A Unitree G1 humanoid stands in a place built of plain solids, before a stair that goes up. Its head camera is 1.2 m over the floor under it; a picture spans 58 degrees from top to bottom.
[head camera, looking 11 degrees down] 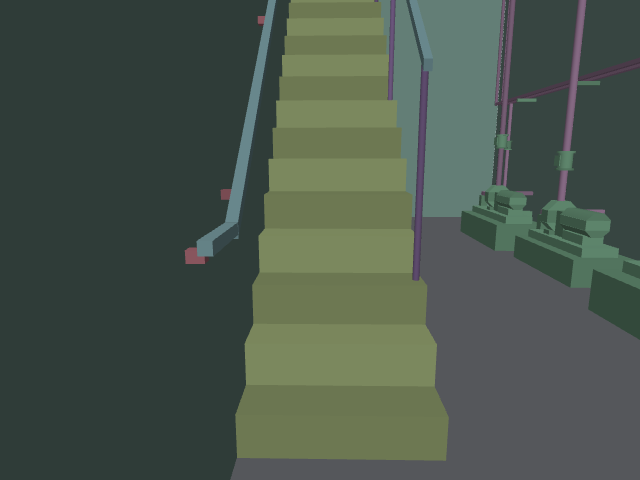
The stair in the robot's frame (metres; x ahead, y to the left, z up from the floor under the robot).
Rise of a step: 0.20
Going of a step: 0.23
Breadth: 0.84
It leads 1 degrees to the right of straight ahead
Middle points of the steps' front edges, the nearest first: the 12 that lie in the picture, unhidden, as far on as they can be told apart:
1.54 -0.09 0.19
1.77 -0.09 0.39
2.00 -0.09 0.59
2.23 -0.10 0.79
2.45 -0.10 0.98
2.68 -0.11 1.18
2.91 -0.11 1.38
3.14 -0.11 1.58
3.36 -0.12 1.78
3.59 -0.12 1.97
3.82 -0.13 2.17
4.05 -0.13 2.37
